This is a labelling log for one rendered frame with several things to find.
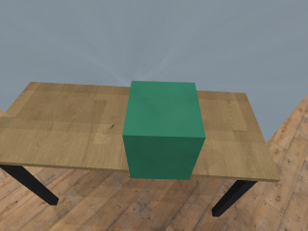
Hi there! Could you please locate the carton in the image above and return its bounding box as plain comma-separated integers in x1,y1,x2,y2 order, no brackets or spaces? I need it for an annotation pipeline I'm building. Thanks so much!
122,81,206,180

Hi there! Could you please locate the table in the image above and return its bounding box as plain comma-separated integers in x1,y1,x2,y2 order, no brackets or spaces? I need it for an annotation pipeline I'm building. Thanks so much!
0,82,281,218

